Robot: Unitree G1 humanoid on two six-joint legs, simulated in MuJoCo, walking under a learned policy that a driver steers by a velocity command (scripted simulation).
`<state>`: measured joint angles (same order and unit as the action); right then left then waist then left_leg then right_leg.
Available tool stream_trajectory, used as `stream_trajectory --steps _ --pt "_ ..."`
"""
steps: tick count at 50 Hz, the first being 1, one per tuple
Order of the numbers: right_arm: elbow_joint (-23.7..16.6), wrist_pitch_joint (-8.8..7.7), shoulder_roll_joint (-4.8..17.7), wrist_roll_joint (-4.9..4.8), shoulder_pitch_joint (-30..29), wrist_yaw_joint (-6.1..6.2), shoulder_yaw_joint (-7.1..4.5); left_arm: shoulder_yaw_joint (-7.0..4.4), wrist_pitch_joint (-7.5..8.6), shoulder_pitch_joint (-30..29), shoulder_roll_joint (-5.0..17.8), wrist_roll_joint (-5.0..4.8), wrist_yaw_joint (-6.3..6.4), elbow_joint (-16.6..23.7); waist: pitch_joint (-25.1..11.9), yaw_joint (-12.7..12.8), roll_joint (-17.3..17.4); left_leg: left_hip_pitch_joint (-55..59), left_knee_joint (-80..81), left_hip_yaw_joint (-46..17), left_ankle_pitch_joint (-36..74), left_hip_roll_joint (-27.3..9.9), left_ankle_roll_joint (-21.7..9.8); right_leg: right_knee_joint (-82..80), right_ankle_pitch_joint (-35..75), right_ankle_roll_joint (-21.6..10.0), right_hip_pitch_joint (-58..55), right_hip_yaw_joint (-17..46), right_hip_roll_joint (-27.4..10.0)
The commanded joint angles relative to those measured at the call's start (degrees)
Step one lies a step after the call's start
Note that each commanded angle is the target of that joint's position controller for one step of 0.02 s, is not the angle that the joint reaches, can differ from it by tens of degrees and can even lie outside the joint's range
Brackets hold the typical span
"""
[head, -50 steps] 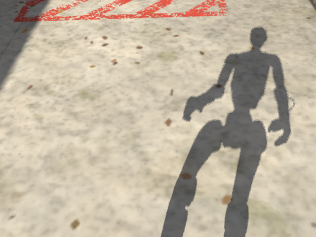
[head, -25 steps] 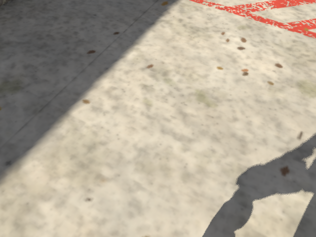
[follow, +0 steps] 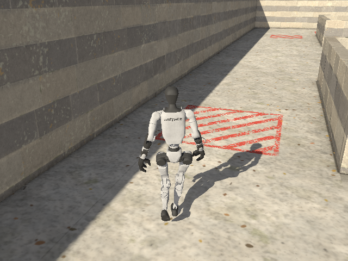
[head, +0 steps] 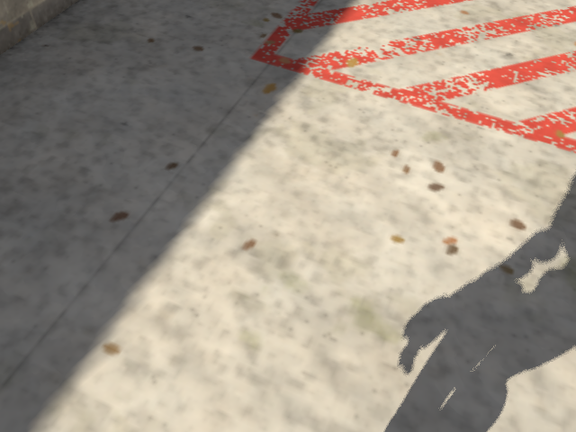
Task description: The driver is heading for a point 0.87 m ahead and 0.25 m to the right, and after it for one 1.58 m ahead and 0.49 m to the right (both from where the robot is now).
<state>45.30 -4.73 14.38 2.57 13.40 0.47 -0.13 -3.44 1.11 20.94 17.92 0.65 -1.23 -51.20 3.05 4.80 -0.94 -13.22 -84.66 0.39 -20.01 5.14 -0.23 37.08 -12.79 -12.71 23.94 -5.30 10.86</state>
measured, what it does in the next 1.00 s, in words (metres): walks ahead, turning right: left foot, then right foot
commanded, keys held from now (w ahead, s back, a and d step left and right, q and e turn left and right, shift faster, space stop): w+e+shift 0.78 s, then w+q+shift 0.22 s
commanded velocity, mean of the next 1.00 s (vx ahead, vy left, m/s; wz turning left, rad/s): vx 1.00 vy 0.00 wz -0.78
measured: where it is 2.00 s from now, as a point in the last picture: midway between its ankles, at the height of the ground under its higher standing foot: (516, 124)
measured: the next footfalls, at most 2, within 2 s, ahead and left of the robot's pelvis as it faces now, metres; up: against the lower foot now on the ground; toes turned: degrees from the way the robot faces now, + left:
left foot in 0.32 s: +0.54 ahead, +0.17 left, +0.00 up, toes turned -20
right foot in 0.76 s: +0.80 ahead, -0.19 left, +0.00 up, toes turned -47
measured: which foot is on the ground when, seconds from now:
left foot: up 0.00-0.30, down 0.32-0.76, up 0.78-1.00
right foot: down 0.00-0.30, up 0.32-0.74, down 0.76-1.00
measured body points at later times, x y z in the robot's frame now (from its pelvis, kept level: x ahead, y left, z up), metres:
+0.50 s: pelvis +0.46 +0.05 +0.03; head +0.49 +0.04 +0.48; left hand +0.72 +0.27 -0.07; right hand +0.40 -0.25 -0.07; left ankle +0.50 +0.19 -0.71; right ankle +0.38 -0.02 -0.60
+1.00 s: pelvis +0.85 -0.20 +0.02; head +0.86 -0.20 +0.47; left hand +1.06 -0.02 -0.11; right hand +0.76 -0.47 -0.08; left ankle +1.05 -0.16 -0.63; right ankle +0.77 -0.16 -0.71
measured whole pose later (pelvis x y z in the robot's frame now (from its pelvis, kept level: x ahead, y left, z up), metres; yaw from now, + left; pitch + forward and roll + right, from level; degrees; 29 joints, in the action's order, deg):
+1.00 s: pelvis +0.85 -0.20 +0.02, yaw -46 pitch +0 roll -2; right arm 40.7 -2.3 13.7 1.3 12.1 -1.5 0.3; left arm -2.4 4.8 22.9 16.7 1.3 -0.5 -49.6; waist 1.9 0.3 0.9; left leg -42.1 -62.8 -2.8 -11.2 -9.3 -0.2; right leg 19.7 -17.6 -8.9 2.0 -3.2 11.2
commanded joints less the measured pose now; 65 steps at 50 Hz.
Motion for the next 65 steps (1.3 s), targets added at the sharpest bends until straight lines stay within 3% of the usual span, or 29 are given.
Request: stream_trajectory --steps 1,4,6,12,14,15,16,17,18,20,24,32,34,36,37,38,39,40,41,42,45,49,56,59,60,61,62,63,65 --pt "-10.36 -2.76 6.95 1.82 -4.22 -1.21 0.37 -1.51 0.94 2.55 5.79 0.55 0.92 1.99 0.06 -6.10 8.15 -30.80 -0.42 -8.89 1.08 -6.07 -0.37 -27.76 -18.77 -10.22 -16.79 47.34 -21.03" --pt "-11.49 0.79 6.20 2.39 -7.50 -1.21 1.49 -1.24 3.68 1.39 6.55 0.10 1.06 2.26 5.58 -8.05 8.25 -21.29 16.99 -5.00 3.39 -10.79 3.30 -30.51 -10.30 -7.86 1.98 34.56 -13.47" --pt "-14.33 0.74 5.46 0.85 -14.58 -1.60 2.17 -1.96 4.39 2.48 7.45 -0.09 0.94 2.46 5.97 -4.86 4.51 -16.07 31.32 -2.61 12.17 -11.66 4.68 -31.45 -0.39 -6.75 5.59 29.46 -10.95" --pt "-16.59 -0.05 5.11 -1.03 -20.28 -1.23 2.02 -3.80 3.80 6.57 9.36 -0.87 0.27 2.13 -0.42 1.84 -2.02 -8.63 54.82 -0.73 24.40 -6.20 2.82 -22.09 22.25 0.22 -12.48 28.57 -10.73" --pt "-14.11 -0.70 9.36 -0.99 -11.70 -0.23 0.00 -4.36 3.85 5.02 11.61 -0.32 0.50 2.69 -7.24 -2.59 -1.99 1.80 56.93 -1.17 16.02 -3.40 1.42 -9.25 36.22 2.84 -17.29 28.41 -10.64" --pt "-11.63 -1.11 11.78 -0.99 -1.12 0.45 -1.32 -4.69 4.14 1.66 13.15 -0.22 0.24 3.50 -12.99 -9.33 -1.46 13.80 56.44 -2.01 12.92 -4.95 0.45 3.16 36.14 4.15 -13.74 26.95 -8.86" --pt "-9.17 -1.39 16.22 0.06 12.85 1.63 -3.37 -3.80 4.95 -1.53 9.72 -0.18 0.22 5.27 -20.27 -15.85 1.48 28.24 54.32 -9.60 -2.02 -13.95 -1.27 20.29 24.94 4.64 -4.84 23.64 -6.58" --pt "-8.42 -1.20 20.43 2.82 15.62 1.77 -4.55 -1.08 5.20 2.52 -1.08 -2.54 0.57 8.34 -27.34 -11.80 18.59 42.32 62.65 -38.26 -19.92 -32.61 -5.70 38.04 -17.74 6.27 13.37 16.66 -1.00" --pt "-8.31 -0.30 19.76 1.53 10.42 1.36 -5.43 -0.23 4.32 2.14 1.93 -1.98 0.82 9.70 -25.68 -9.23 21.75 37.87 70.27 -52.93 -30.02 -33.73 -8.34 44.86 -13.27 5.58 21.73 13.15 -5.65" --pt "-8.54 0.20 9.42 0.73 3.13 0.73 -3.46 -1.08 2.74 -6.70 5.64 0.39 0.11 9.27 -9.97 -9.18 5.90 22.11 69.52 -30.30 -15.46 -26.64 -6.12 41.27 -3.14 6.12 22.79 10.11 -11.60" --pt "-1.18 -1.04 3.51 -0.81 9.77 -0.21 -1.97 0.34 -0.08 -12.42 0.23 1.49 -2.74 13.13 -3.48 -6.58 6.90 13.79 70.64 -8.89 11.42 -20.80 -2.32 39.53 -1.26 6.75 23.23 9.24 -15.74" --pt "2.56 -2.95 8.57 -0.82 10.79 -0.20 -2.89 3.00 -0.71 -27.40 0.52 1.37 -5.11 20.90 6.32 -4.64 2.87 8.16 77.88 14.48 43.82 -16.94 0.49 12.11 12.54 4.31 15.33 -3.49 -13.11" --pt "2.33 -2.46 11.10 -0.81 13.26 0.83 -3.33 2.63 -0.73 -24.51 1.64 0.52 -4.87 18.77 0.39 -3.56 5.14 13.46 70.40 16.67 75.39 -16.55 1.61 10.29 11.47 2.42 5.44 -7.66 -7.06" --pt "1.88 -0.80 16.14 -0.73 12.35 1.84 -4.57 1.62 -0.27 -14.05 4.31 1.46 -3.90 16.28 -3.41 3.74 7.86 13.76 52.48 15.41 88.29 -20.68 1.91 7.15 4.57 0.07 -5.72 -6.31 -4.68" --pt "0.99 0.08 16.48 -0.67 9.60 1.70 -4.76 0.11 0.09 -2.18 6.80 1.46 -2.80 12.58 -7.99 8.97 8.34 9.00 38.75 13.81 83.99 -21.57 0.81 4.98 4.64 -2.03 -18.69 -2.80 -4.34" --pt "-0.11 0.93 15.07 -0.13 7.73 0.94 -4.74 -1.98 0.40 7.03 9.89 0.71 -1.21 8.28 -11.85 11.22 4.06 -1.43 19.37 13.56 55.40 -17.57 0.26 -0.22 3.65 -3.61 -33.88 1.92 -4.86" --pt "-2.30 0.75 8.55 0.61 6.28 0.06 -3.42 -3.94 -0.49 3.17 15.02 -1.00 0.42 8.27 -8.37 5.38 -10.64 -20.17 -4.25 12.87 -4.76 -6.48 1.39 0.36 8.30 -5.22 -39.91 16.84 -13.71" --pt "-9.08 -0.47 8.73 -1.33 10.71 0.11 -2.71 -4.36 -1.28 0.63 19.29 1.60 0.44 11.68 -21.51 0.65 -10.39 -35.66 -14.84 0.79 -8.65 -4.91 2.12 -9.87 3.92 -16.51 -54.44 44.51 -25.92" --pt "-8.77 -1.70 10.59 -1.39 5.55 0.08 -2.44 -3.89 -1.50 2.29 14.72 1.40 1.35 11.84 -18.63 2.94 0.70 -38.13 -10.63 -3.07 -1.98 -7.94 1.44 -19.59 -5.35 -13.92 -48.70 47.18 -27.14" --pt "-7.47 -1.83 10.35 -1.94 6.41 0.08 -2.21 -3.00 -0.80 -0.52 10.97 1.21 1.93 10.28 -7.49 -0.85 4.22 -36.84 -4.21 -2.12 1.23 -10.83 0.90 -22.95 -6.17 -11.23 -36.24 41.55 -26.74" --pt "-4.01 1.64 7.11 0.05 9.12 -0.81 -1.34 -0.34 3.05 -5.21 4.61 0.99 2.26 9.05 -0.57 -7.92 7.57 -22.63 6.71 -3.64 0.10 -15.17 1.57 -25.60 4.29 -6.66 -11.83 26.94 -21.38" --pt "-7.03 2.76 4.38 -1.67 -1.91 -2.26 -0.80 -0.27 6.08 -1.35 4.38 0.41 0.40 5.43 6.27 -5.44 2.37 -25.52 25.42 -2.66 12.48 -15.05 -0.57 -31.42 15.48 -0.89 -7.28 11.20 -16.19" --pt "-6.25 1.38 5.28 -2.25 -7.13 -4.20 -1.24 -0.08 7.57 1.98 7.46 0.17 1.75 3.45 0.33 -3.99 -0.57 -14.87 48.61 8.52 31.19 -4.00 -6.94 -29.98 59.91 8.50 -27.95 -2.82 -17.44" --pt "-1.28 2.25 10.31 -1.63 10.01 -3.60 -3.37 -0.99 4.55 -1.01 10.78 2.66 3.98 4.38 -9.06 -13.78 -6.60 0.16 47.05 9.96 16.63 2.42 -9.68 -1.93 82.66 10.88 -32.03 -4.22 -20.50" --pt "2.26 2.48 12.73 -1.40 22.86 -3.01 -4.82 -1.37 3.64 -5.54 11.95 2.87 4.20 5.85 -12.37 -20.95 -5.44 12.50 50.24 5.68 12.60 0.97 -12.41 18.13 76.22 10.76 -23.81 -4.32 -19.85" --pt "3.78 3.13 15.19 -1.79 26.71 -2.09 -6.11 -0.19 4.23 -8.27 7.14 3.04 3.21 6.63 -11.43 -21.23 2.41 22.13 48.45 -2.58 7.44 -4.41 -14.86 41.89 27.78 9.95 -8.23 -3.92 -11.80" --pt "2.33 3.77 20.85 -0.60 19.04 -1.84 -7.32 1.71 5.53 -2.66 0.05 0.65 1.76 12.17 -15.22 -9.83 22.61 37.72 56.99 -38.44 1.86 -18.35 -27.79 62.31 -17.23 14.13 22.17 3.96 -3.04" --pt "-0.25 3.75 17.43 -1.51 15.86 -1.91 -7.29 2.59 6.94 -6.19 3.18 1.58 1.86 13.50 -17.10 -12.48 8.07 35.96 67.29 -47.89 -3.78 -19.93 -27.19 59.70 -10.85 11.72 26.02 12.15 -6.85" --pt "0.70 3.47 11.81 -1.75 12.65 -1.43 -6.06 2.99 7.74 -9.81 4.37 2.11 1.33 14.30 -4.86 -7.35 -4.92 16.44 71.67 -37.73 -3.24 -17.04 -21.27 45.89 -3.93 11.05 21.34 11.80 -12.98"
